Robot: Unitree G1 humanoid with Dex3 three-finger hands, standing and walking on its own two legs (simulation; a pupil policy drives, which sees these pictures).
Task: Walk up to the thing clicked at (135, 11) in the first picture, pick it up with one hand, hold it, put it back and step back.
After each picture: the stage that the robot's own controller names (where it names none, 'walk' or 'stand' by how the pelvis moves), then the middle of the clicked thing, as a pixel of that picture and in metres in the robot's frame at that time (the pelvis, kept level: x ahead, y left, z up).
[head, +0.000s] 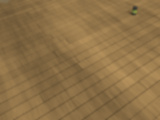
stand; (134, 10) +2.08 -0.67 -0.72
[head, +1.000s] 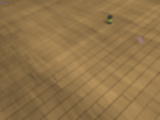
walk; (109, 19) +2.01 -0.18 -0.69
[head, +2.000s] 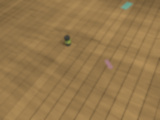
walk; (67, 40) +1.38 +0.29 -0.72
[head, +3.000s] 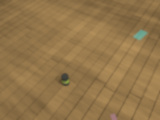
walk; (65, 79) +0.84 +0.26 -0.70
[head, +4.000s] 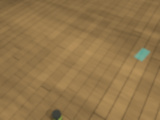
walk; (57, 116) +0.52 +0.26 -0.69
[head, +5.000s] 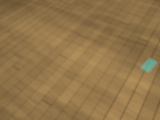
stand; out of the picture +0.38 +0.24 -0.71
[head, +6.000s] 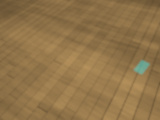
stand; out of the picture +0.37 +0.27 -0.72
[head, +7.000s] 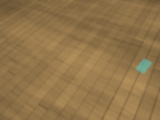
stand; out of the picture +0.37 +0.26 -0.73
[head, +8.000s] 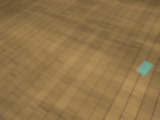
stand; out of the picture +0.37 +0.26 -0.73
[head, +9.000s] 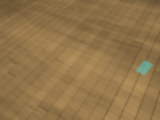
go down; out of the picture +0.36 +0.26 -0.72
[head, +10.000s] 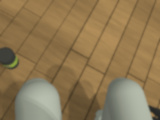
go down; (8, 59) +0.44 +0.31 -0.30
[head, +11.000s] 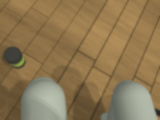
approach; (15, 58) +0.42 +0.32 -0.29
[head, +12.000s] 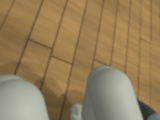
close in; out of the picture +0.38 +0.36 -0.21
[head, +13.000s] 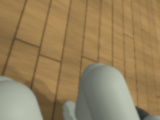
close; out of the picture +0.38 +0.36 -0.21
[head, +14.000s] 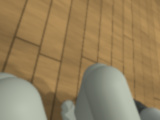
lift; out of the picture +0.36 +0.34 -0.22
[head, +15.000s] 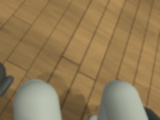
lift; out of the picture +0.32 +0.30 -0.10
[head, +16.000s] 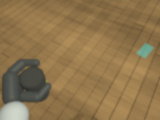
lift; (36, 85) +0.33 +0.18 +0.05
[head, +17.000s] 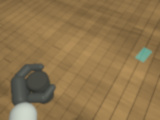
hold; (41, 88) +0.34 +0.18 +0.02
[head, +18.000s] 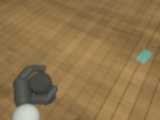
hold; (43, 89) +0.33 +0.17 +0.02
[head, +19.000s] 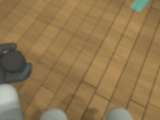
crouch; (17, 66) +0.41 +0.24 -0.05
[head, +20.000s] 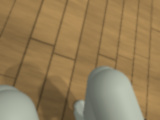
lower; out of the picture +0.41 +0.35 -0.18
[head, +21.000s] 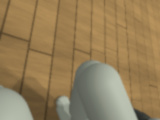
lower; out of the picture +0.40 +0.36 -0.22
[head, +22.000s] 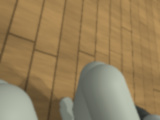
lower; out of the picture +0.39 +0.36 -0.22
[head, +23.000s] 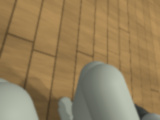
lower; out of the picture +0.39 +0.36 -0.22
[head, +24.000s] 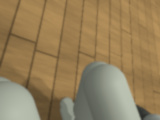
lower; out of the picture +0.38 +0.36 -0.22
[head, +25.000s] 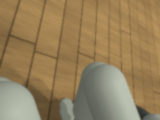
withdraw; out of the picture +0.38 +0.34 -0.22
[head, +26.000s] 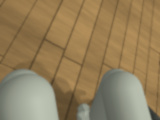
stand; out of the picture +0.39 +0.32 -0.24
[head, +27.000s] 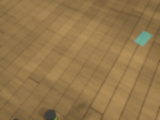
stand; (51, 116) +0.39 +0.24 -0.60
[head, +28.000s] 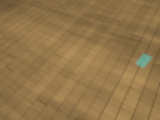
stand; out of the picture +0.39 +0.24 -0.67
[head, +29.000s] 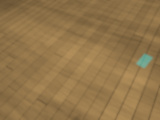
stand; out of the picture +0.38 +0.24 -0.67
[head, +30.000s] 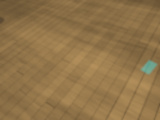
stand; out of the picture +0.41 +0.22 -0.72
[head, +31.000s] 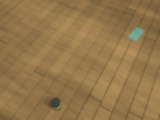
walk; (56, 104) +0.48 +0.22 -0.70
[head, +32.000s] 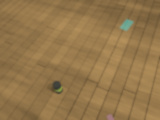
walk; (57, 87) +0.69 +0.31 -0.70
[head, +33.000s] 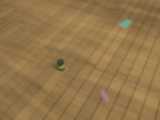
stand; (60, 65) +1.03 +0.30 -0.70
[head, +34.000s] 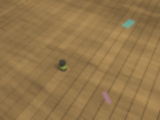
stand; (62, 65) +1.01 +0.27 -0.72
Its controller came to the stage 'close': yes
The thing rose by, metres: 0.73
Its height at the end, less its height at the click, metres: +0.00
